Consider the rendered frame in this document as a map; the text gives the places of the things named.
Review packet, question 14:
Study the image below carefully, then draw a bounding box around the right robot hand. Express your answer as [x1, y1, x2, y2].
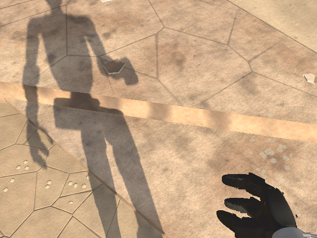
[216, 173, 298, 238]

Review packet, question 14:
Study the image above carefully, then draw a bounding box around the right robot forearm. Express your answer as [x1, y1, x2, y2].
[271, 227, 304, 238]

